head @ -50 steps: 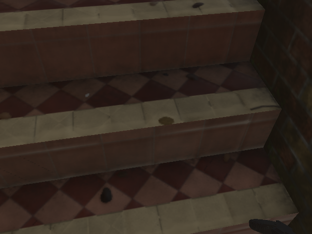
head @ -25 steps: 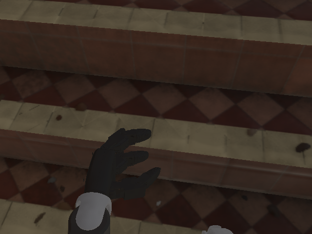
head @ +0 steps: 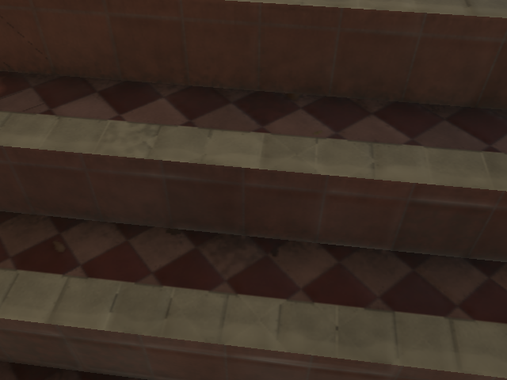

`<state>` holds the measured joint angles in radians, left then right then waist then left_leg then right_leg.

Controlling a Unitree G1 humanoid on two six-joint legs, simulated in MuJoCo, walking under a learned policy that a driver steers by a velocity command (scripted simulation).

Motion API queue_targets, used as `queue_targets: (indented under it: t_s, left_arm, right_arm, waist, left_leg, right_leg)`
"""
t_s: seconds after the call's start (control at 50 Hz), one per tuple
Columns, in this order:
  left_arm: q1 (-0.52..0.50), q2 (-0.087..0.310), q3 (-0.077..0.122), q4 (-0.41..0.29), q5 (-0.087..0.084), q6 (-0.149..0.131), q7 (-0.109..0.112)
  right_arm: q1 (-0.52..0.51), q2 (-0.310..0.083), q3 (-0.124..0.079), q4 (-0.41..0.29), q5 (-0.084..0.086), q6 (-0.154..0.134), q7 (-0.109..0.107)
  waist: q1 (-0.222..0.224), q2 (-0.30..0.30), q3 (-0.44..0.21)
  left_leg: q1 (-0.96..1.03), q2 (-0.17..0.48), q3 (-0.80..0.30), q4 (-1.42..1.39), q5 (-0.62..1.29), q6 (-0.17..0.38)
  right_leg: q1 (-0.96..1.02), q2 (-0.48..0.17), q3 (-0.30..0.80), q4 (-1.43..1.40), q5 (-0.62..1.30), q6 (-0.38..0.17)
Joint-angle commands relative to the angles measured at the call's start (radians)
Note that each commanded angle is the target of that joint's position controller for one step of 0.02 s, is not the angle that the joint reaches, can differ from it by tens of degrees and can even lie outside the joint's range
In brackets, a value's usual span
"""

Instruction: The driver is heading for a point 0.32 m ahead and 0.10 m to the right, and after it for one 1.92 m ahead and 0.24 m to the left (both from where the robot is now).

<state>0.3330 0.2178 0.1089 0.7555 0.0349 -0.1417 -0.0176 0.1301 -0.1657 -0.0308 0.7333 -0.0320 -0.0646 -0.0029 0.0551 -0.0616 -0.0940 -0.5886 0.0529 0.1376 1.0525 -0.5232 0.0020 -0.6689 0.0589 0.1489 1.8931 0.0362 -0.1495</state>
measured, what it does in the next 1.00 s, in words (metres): climbs, turning left: right foot 0.20 m higher, then left foot 0.19 m higher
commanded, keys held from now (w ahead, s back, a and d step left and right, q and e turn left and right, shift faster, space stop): w+e+shift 0.14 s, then w+q+shift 0.76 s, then w+shift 0.10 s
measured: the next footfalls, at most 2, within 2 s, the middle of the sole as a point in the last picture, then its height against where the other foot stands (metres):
right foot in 0.24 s outside the picture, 0.20 m higher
left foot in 0.64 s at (281, 295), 0.19 m higher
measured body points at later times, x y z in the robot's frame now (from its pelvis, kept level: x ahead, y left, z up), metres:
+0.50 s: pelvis +0.33 -0.04 +0.26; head +0.34 -0.04 +0.71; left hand +0.30 +0.22 +0.12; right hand +0.59 -0.22 +0.23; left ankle +0.38 +0.10 -0.13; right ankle +0.26 -0.08 -0.47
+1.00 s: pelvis +0.66 -0.03 +0.53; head +0.71 -0.02 +0.98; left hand +0.93 +0.17 +0.55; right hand +0.74 -0.28 +0.39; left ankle +0.54 +0.01 -0.17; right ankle +0.76 -0.15 -0.08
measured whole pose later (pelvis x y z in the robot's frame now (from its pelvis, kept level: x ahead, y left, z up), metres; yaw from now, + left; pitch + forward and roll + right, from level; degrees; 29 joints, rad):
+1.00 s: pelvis +0.66 -0.03 +0.53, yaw +19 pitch +8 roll -4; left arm -0.16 -0.01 -0.13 0.45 0.02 -0.11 0.04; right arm 0.41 -0.24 -0.10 0.92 0.02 -0.12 0.00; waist -0.02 0.11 -0.06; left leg -0.34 -0.13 -0.22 0.75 0.17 0.13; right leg -0.86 0.02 -0.03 1.29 -0.59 -0.14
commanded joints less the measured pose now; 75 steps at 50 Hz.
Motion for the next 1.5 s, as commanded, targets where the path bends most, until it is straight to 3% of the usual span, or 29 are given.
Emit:
queue_targets:
  t_s: [0.02, 0.14, 0.2, 0.24, 0.26, 0.28, 0.3, 0.36, 0.4, 0.5, 0.56, 0.6, 0.64, 0.66, 0.68, 0.74, 0.82, 0.88, 0.94, 0.96, 1.0, 1.1, 1.24, 1.28, 1.32, 1.36, 1.38, 1.4, 1.5]
  left_arm:
    - [-0.190, -0.211, -0.107, -0.201, 0.001, 0.022, -0.005]
    - [-0.539, -0.125, -0.120, -0.374, -0.029, 0.136, 0.069]
    - [-0.214, 0.013, -0.118, -0.224, -0.048, 0.143, 0.018]
    - [0.132, 0.051, -0.091, -0.159, -0.029, 0.126, 0.031]
    - [0.072, 0.113, -0.066, -0.169, -0.012, 0.122, 0.014]
    - [-0.022, 0.276, -0.006, -0.132, 0.002, 0.102, 0.007]
    - [-0.015, 0.237, -0.001, -0.096, -0.001, 0.105, 0.027]
    - [0.030, 0.077, -0.030, 0.110, 0.002, 0.035, 0.008]
    - [0.042, -0.068, -0.065, 0.165, -0.001, 0.016, 0.012]
    - [0.044, -0.056, -0.089, 0.270, -0.024, -0.016, -0.012]
    - [0.082, 0.115, -0.079, 0.207, -0.131, -0.040, 0.061]
    - [-0.096, 0.371, -0.012, 0.136, -0.132, -0.078, 0.082]
    - [-0.161, 0.297, -0.005, 0.016, -0.114, -0.049, 0.050]
    - [-0.218, 0.150, -0.027, -0.077, -0.007, -0.040, 0.011]
    - [-0.253, 0.029, -0.080, -0.212, 0.082, -0.050, -0.016]
    - [-0.307, -0.211, -0.185, -0.364, 0.080, -0.032, 0.022]
    - [-0.449, -0.168, -0.201, -0.402, 0.044, 0.036, 0.051]
    - [-0.574, -0.086, -0.205, -0.501, 0.041, 0.047, 0.056]
    - [-0.205, 0.004, -0.139, -0.389, -0.038, 0.045, 0.082]
    - [-0.013, 0.068, -0.101, -0.328, -0.015, 0.042, 0.089]
    - [-0.004, 0.136, -0.051, -0.101, -0.042, 0.045, 0.067]
    - [-0.109, -0.045, -0.065, 0.081, 0.008, -0.006, 0.043]
    - [0.056, 0.079, -0.049, 0.206, -0.019, -0.051, 0.043]
    - [0.187, 0.063, -0.041, 0.265, -0.041, -0.035, 0.057]
    - [0.122, 0.104, -0.049, 0.206, -0.110, -0.029, 0.064]
    - [0.083, 0.390, 0.026, 0.150, -0.077, -0.078, 0.013]
    - [-0.011, 0.337, 0.041, 0.088, -0.116, -0.089, -0.020]
    - [-0.079, 0.167, 0.019, 0.015, -0.099, -0.092, -0.056]
    - [-0.177, -0.171, -0.080, -0.158, 0.008, -0.003, -0.026]
  right_arm:
    - [0.172, 0.072, 0.000, 0.180, -0.020, -0.061, 0.012]
    - [0.103, -0.022, 0.006, 0.284, 0.006, -0.099, 0.029]
    - [0.190, -0.250, -0.011, 0.188, 0.138, -0.123, -0.038]
    - [0.045, -0.456, -0.082, 0.116, 0.146, -0.135, -0.010]
    - [0.102, -0.386, -0.083, 0.096, 0.109, -0.126, 0.011]
    - [0.114, -0.220, -0.071, 0.021, 0.051, -0.125, 0.037]
    - [0.068, -0.132, -0.054, -0.044, -0.003, -0.121, 0.052]
    - [-0.098, 0.135, 0.036, -0.208, -0.044, -0.109, 0.027]
    - [0.008, 0.153, 0.053, -0.164, -0.011, -0.072, 0.011]
    - [-0.321, 0.133, 0.086, -0.323, 0.038, 0.017, -0.063]
    - [-0.116, -0.051, 0.062, -0.213, 0.054, 0.048, -0.021]
    - [0.289, -0.110, 0.024, -0.122, 0.044, 0.084, -0.029]
    - [0.331, -0.226, -0.024, -0.069, 0.024, 0.066, 0.010]
    - [0.162, -0.258, -0.064, -0.057, 0.041, 0.059, 0.009]
    - [-0.025, -0.199, -0.046, -0.099, 0.017, 0.077, -0.021]
    - [0.180, -0.126, -0.030, 0.102, -0.030, 0.017, -0.022]
    - [0.214, -0.068, -0.006, 0.173, -0.033, -0.045, 0.016]
    - [0.217, -0.173, -0.041, 0.163, 0.039, -0.045, -0.015]
    - [0.184, -0.325, -0.100, 0.087, 0.077, -0.074, -0.037]
    - [0.122, -0.408, -0.144, 0.054, 0.085, -0.095, -0.019]
    - [0.043, -0.147, -0.094, -0.012, -0.001, -0.119, 0.032]
    - [-0.019, 0.064, 0.021, -0.208, -0.034, -0.020, 0.016]
    - [-0.361, 0.045, 0.040, -0.406, 0.000, 0.045, -0.015]
    - [-0.487, 0.061, 0.069, -0.490, -0.012, 0.044, 0.001]
    - [-0.362, 0.068, 0.091, -0.453, 0.043, 0.014, 0.047]
    - [0.257, -0.094, -0.024, -0.315, 0.025, 0.060, 0.009]
    - [0.365, -0.244, -0.081, -0.278, 0.000, 0.051, -0.019]
    - [0.410, -0.358, -0.115, -0.212, -0.034, 0.035, -0.028]
    - [0.144, -0.044, -0.033, 0.045, -0.005, -0.041, 0.030]
  waist:
    - [-0.007, 0.092, 0.144]
    - [0.112, 0.044, 0.292]
    - [0.145, 0.057, -0.084]
    - [0.297, 0.190, -0.366]
    - [0.233, 0.174, -0.376]
    - [0.097, -0.174, -0.328]
    - [0.094, -0.108, -0.317]
    - [-0.015, 0.094, 0.099]
    - [-0.086, 0.140, 0.144]
    - [-0.139, 0.064, 0.251]
    - [-0.201, 0.059, -0.056]
    - [-0.410, -0.097, -0.337]
    - [-0.362, 0.000, -0.349]
    - [-0.252, 0.343, -0.236]
    - [-0.124, 0.243, -0.247]
    - [-0.019, -0.071, 0.158]
    - [-0.024, 0.063, 0.237]
    - [-0.039, 0.017, 0.182]
    - [0.136, 0.182, -0.257]
    - [0.260, 0.038, -0.466]
    - [0.133, -0.437, -0.419]
    - [-0.117, 0.108, 0.074]
    - [-0.090, -0.055, 0.298]
    - [-0.017, -0.024, 0.270]
    - [-0.059, 0.093, 0.024]
    - [-0.348, -0.144, -0.418]
    - [-0.392, -0.004, -0.491]
    - [-0.366, 0.424, -0.518]
    - [-0.038, 0.124, -0.017]
  left_leg:
    - [0.318, 0.224, -0.337, -0.645, 0.237, 0.118]
    - [0.101, 0.135, 0.200, -1.051, 0.668, 0.024]
    - [0.083, 0.133, 0.180, -1.004, 1.820, 0.207]
    - [0.473, 0.268, 0.074, -0.466, 2.413, 0.249]
    - [0.553, 0.222, -0.007, -0.217, 2.153, 0.227]
    - [0.288, -0.020, -0.073, 0.243, 0.893, 0.108]
    - [-0.113, -0.217, -0.317, 0.841, 0.480, 0.092]
    - [-0.678, -0.155, -0.397, 1.321, 0.456, 0.197]
    - [-0.711, -0.137, -0.362, 1.345, 0.437, 0.198]
    - [-0.611, -0.134, -0.141, 0.928, 0.195, 0.195]
    - [0.182, -0.216, 0.186, 0.459, 0.215, 0.155]
    - [0.289, -0.191, 0.087, 0.383, 0.086, 0.158]
    - [0.400, -0.273, -0.115, -0.166, 0.018, 0.193]
    - [0.500, -0.162, -0.516, -0.372, 0.155, 0.319]
    - [0.445, -0.034, -0.988, -0.614, 0.023, 0.450]
    - [0.292, 0.008, -0.853, -0.707, 0.133, 0.295]
    - [0.052, -0.091, -0.548, -0.780, 0.316, 0.244]
    - [-0.158, -0.091, -0.471, -1.079, 0.587, 0.257]
    - [0.106, 0.033, -0.461, -0.623, 2.148, 0.261]
    - [0.191, 0.039, -0.458, -0.241, 2.164, 0.201]
    - [-0.164, -0.246, -0.353, 0.470, 0.592, 0.046]
    - [-0.630, -0.134, -0.401, 1.130, 0.276, 0.145]
    - [-0.907, -0.014, -0.186, 1.094, -0.068, 0.149]
    - [-0.860, 0.085, -0.115, 0.785, -0.131, 0.173]
    - [0.155, -0.008, 0.016, 0.198, 0.116, 0.172]
    - [0.654, -0.153, -0.065, 0.185, 0.029, 0.109]
    - [0.760, -0.014, -0.446, -0.068, -0.178, 0.127]
    - [0.803, 0.245, -0.905, -0.504, -0.258, 0.155]
    - [0.303, 0.248, -0.537, -0.582, 0.010, 0.160]
  right_leg:
    - [-0.614, -0.030, 0.030, 0.523, -0.183, -0.055]
    - [-0.509, -0.018, -0.146, 0.045, -0.441, -0.068]
    - [0.368, 0.096, -0.429, -0.430, -0.348, 0.007]
    - [0.472, 0.088, -0.308, -0.670, -0.473, 0.014]
    - [0.466, 0.134, -0.195, -0.966, -0.575, 0.008]
    - [0.561, -0.114, 0.236, -1.246, -0.312, -0.080]
    - [0.620, -0.232, 0.694, -1.510, -0.433, -0.140]
    - [0.484, -0.270, 0.422, -1.443, -0.421, -0.012]
    - [0.430, -0.230, 0.126, -1.455, -0.193, 0.050]
    - [0.163, -0.193, -0.283, -1.820, 0.180, 0.166]
    - [0.115, -0.180, -0.389, -1.845, 1.288, 0.051]
    - [0.466, -0.329, -0.348, -1.414, 1.977, -0.008]
    - [0.500, -0.270, -0.284, -0.792, 1.564, -0.018]
    - [0.078, -0.020, -0.219, -0.297, 0.146, 0.064]
    - [-0.270, 0.085, -0.028, 0.291, -0.086, 0.092]
    - [-0.687, -0.041, -0.006, 0.603, -0.223, 0.047]
    - [-0.683, -0.064, -0.144, 0.591, -0.553, 0.036]
    - [-0.145, -0.124, -0.267, -0.230, -0.554, 0.052]
    - [0.495, -0.017, -0.235, -0.580, -0.597, 0.040]
    - [0.696, -0.087, 0.012, -0.819, -0.745, -0.009]
    - [0.843, -0.259, 0.326, -1.176, -0.371, -0.149]
    - [0.392, -0.307, 0.256, -1.430, -0.580, -0.030]
    - [0.476, -0.367, -0.015, -1.881, -0.275, -0.080]
    - [0.588, -0.311, -0.075, -1.987, -0.246, -0.057]
    - [0.220, -0.249, -0.175, -2.022, 0.483, -0.088]
    - [0.417, -0.352, -0.093, -1.456, 1.519, -0.063]
    - [0.266, -0.242, -0.044, -1.111, 1.270, 0.007]
    - [0.031, -0.013, 0.045, -0.590, 0.185, 0.031]
    - [-0.376, -0.092, -0.021, 0.319, -0.087, -0.004]
Velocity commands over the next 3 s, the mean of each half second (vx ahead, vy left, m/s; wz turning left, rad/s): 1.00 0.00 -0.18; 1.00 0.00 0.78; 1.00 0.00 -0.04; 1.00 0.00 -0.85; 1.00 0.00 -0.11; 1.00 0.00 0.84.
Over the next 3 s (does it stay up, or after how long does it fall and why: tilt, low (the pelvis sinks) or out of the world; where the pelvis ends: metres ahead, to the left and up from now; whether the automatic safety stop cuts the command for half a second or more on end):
stays up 2.14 0.22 1.03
